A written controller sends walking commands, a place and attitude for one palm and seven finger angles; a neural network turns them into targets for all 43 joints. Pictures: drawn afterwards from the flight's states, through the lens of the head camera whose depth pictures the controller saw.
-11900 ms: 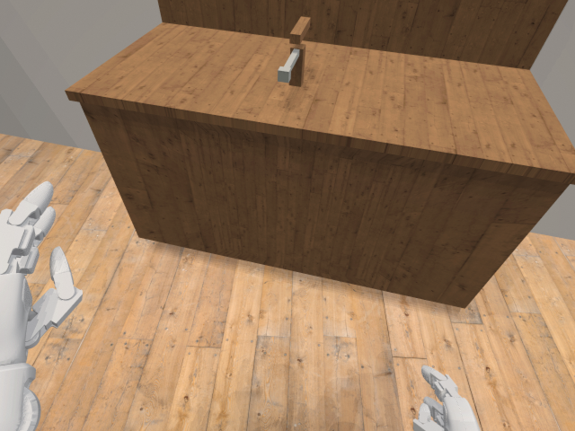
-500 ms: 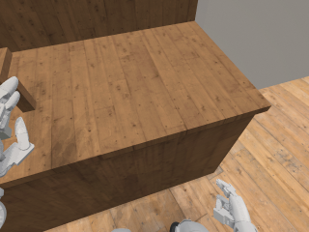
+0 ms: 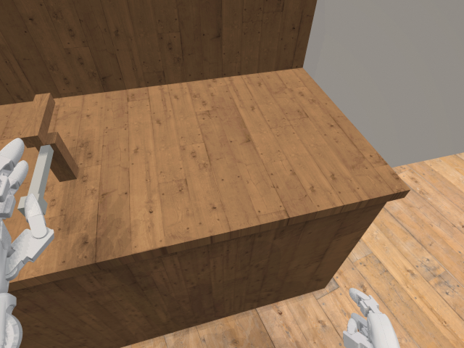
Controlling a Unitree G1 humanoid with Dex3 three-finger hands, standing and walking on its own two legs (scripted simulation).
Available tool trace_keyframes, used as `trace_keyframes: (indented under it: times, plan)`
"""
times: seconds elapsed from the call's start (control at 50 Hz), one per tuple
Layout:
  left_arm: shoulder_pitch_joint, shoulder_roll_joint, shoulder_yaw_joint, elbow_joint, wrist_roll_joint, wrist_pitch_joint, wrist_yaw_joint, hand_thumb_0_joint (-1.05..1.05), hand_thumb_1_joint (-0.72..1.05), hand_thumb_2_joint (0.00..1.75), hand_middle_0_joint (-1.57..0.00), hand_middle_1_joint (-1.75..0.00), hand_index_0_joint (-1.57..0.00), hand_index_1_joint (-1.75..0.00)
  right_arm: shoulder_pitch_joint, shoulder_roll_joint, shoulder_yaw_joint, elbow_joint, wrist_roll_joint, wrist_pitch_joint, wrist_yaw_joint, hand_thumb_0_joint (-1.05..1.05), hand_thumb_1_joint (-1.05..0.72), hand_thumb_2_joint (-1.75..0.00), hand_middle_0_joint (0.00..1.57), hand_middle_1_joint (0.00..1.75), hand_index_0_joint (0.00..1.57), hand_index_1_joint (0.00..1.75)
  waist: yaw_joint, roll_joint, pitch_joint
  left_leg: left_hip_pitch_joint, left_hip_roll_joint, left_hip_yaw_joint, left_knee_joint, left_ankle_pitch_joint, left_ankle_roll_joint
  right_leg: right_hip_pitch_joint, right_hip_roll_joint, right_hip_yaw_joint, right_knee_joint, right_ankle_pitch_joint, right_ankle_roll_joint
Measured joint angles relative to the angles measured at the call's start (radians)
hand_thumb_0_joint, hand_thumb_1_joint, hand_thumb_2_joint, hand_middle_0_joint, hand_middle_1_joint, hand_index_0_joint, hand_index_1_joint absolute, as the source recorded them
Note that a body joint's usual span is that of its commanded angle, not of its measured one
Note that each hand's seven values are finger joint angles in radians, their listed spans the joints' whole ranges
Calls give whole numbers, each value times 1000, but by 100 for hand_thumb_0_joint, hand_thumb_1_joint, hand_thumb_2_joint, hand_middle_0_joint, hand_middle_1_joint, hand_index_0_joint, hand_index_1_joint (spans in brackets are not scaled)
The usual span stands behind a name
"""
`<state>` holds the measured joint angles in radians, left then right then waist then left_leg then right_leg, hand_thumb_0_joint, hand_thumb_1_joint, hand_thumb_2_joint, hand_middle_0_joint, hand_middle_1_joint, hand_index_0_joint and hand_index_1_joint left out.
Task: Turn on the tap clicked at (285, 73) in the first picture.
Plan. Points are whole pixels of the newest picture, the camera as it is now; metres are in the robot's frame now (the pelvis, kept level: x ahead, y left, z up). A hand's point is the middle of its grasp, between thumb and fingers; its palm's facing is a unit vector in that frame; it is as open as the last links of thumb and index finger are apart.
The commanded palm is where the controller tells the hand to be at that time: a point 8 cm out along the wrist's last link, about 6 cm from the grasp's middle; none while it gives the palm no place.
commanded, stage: come to a stop and stand still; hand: left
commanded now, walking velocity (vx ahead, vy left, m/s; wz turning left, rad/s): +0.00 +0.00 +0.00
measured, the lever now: (33, 206) +0.29 +0.36 +0.09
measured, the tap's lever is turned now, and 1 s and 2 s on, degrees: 0 0 0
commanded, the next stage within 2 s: look again from close up in 0.66 s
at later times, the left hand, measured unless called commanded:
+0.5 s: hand (62, 204) +0.25 +0.26 +0.17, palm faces +0.38 -0.85 -0.37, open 7.4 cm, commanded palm +0.20 +0.30 +0.18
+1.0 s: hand (84, 198) +0.26 +0.23 +0.17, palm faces +0.34 -0.89 -0.32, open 7.4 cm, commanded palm +0.19 +0.28 +0.18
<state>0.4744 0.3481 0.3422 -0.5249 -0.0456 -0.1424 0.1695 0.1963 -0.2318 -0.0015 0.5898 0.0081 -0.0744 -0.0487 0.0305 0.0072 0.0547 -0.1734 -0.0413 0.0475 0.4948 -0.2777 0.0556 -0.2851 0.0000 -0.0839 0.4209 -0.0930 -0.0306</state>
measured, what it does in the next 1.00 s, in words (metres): stands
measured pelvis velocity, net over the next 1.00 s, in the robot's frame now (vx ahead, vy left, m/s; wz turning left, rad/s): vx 0.02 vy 0.01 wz -0.05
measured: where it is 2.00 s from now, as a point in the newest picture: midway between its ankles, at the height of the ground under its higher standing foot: outside the picture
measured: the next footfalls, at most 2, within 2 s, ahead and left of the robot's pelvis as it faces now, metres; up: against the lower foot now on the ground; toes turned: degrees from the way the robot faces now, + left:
right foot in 1.88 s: -0.10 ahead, -0.01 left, +0.00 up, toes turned -6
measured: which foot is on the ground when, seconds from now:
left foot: down 0.00-1.00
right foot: down 0.00-1.00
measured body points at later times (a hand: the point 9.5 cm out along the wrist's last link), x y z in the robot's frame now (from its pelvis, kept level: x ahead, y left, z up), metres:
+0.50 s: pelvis +0.03 +0.02 +0.00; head +0.06 +0.02 +0.45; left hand +0.22 +0.30 +0.19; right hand +0.21 -0.21 -0.08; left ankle +0.00 +0.08 -0.74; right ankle +0.09 -0.10 -0.74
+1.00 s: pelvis +0.02 +0.01 +0.00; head +0.03 +0.01 +0.45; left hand +0.24 +0.28 +0.19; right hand +0.19 -0.21 -0.08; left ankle +0.00 +0.08 -0.74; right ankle +0.09 -0.10 -0.74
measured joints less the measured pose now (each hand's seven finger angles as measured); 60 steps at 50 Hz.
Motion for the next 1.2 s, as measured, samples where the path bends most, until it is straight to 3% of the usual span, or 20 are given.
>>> trace_keyframes:
  times: [0.12, 0.24, 0.46, 0.76, 0.78, 0.8, 0.86, 0.92, 0.98, 1.02, 1.1, 1.2]
  plan:
    - [-59, -37, -25, 70, 7, 12, -8, 1, 89, 90, -21, -30, -21, -30, -3, 41, 33, 6, -3, -5, 11, 1, -91, -90, 20, 30, 20, 30, 6, 11, -12, 24, -5, 12, -23, 0, 10, 18, -2, 15, -17, 3, 9]
    - [-65, -34, -36, 65, 6, 20, -19, 1, 89, 90, -21, -30, -21, -30, -4, 60, 48, 0, -9, -4, 18, 1, -91, -90, 20, 30, 20, 30, -4, 0, 5, 46, -10, 20, -47, -2, 15, 28, -4, 25, -20, -5, 15]
    - [-11, 1, -3, -12, -17, -7, -29, 1, 89, 90, -21, -30, -21, -30, -25, 20, 14, -6, -8, 7, 17, 1, -91, -90, 20, 30, 20, 30, -18, -1, 35, 61, -13, 12, -49, -23, 13, 39, -7, 19, -10, -35, 22]
    - [-21, -19, -18, 4, -22, 0, -25, 1, 89, 90, -21, -30, -21, -30, -56, 24, 13, -19, -3, 17, 9, 1, -91, -90, 20, 30, 20, 30, 1, 4, 25, 76, -6, 6, -51, -29, 7, 51, -2, 14, -3, -48, 15]
    - [-80, 19, -4, 23, 30, 3, -48, 1, 89, 90, -21, -30, -21, -30, -37, 26, 6, -30, -12, -2, 5, 1, -91, -90, 20, 30, 20, 30, 17, 2, 28, 56, -3, 0, -27, -34, 7, 40, 0, 6, 9, -50, 13]
    - [-173, 72, 20, 83, 50, -27, -74, 1, 89, 90, -22, -31, -21, -30, -22, 32, 3, -25, -11, -26, 6, 1, -91, -90, 20, 30, 20, 30, 34, -6, 28, 31, -2, -10, 2, -41, 7, 21, -2, -6, 29, -57, 7]
    - [-342, 134, 104, 233, 21, -61, -77, 1, 89, 90, -22, -31, -22, -30, -25, 51, 25, -1, 0, -36, 36, 1, -91, -90, 20, 30, 20, 30, 52, -38, 33, 26, 0, 1, 10, -41, -1, 0, 0, 4, 59, -64, -8]
    - [-321, 73, 112, 246, -9, -64, -60, 1, 90, 90, -21, -30, -21, -30, -8, 46, 32, -17, 8, -51, 69, 1, -91, -90, 20, 30, 20, 30, 31, -25, 24, 39, 5, 25, -1, -37, -4, 5, 9, 27, 49, -51, -4]
    - [-202, -20, 10, 175, -5, -71, -73, 1, 90, 90, -20, -30, -20, -30, 19, 32, 27, -31, 12, -62, 84, 1, -91, -90, 20, 30, 20, 30, 4, -7, 17, 53, 2, 42, -12, -35, 4, 10, 8, 45, 49, -47, 4]
    - [-124, -43, -55, 140, 9, -79, -93, 1, 90, 90, -20, -30, -20, -30, 31, 31, 28, -26, 10, -62, 80, 1, -91, -90, 20, 30, 20, 30, -12, -10, 15, 57, 2, 47, -16, -33, 5, 11, 9, 50, 47, -46, 5]
    - [-52, 8, -60, 123, 18, -90, -116, 1, 89, 90, -21, -30, -21, -30, 57, 44, 31, -18, 5, -54, 58, 1, -91, -90, 20, 30, 20, 30, -30, -47, 19, 50, 8, 41, -15, -27, -1, 12, 15, 43, 35, -36, -4]
    - [-92, 65, 41, 108, 8, -98, -94, 1, 89, 90, -22, -31, -22, -30, 86, 27, 23, -20, 3, -74, 41, 1, -91, -90, 20, 30, 20, 30, -10, -61, 38, 28, 18, 30, 2, -23, -6, 11, 22, 30, 13, -16, -10]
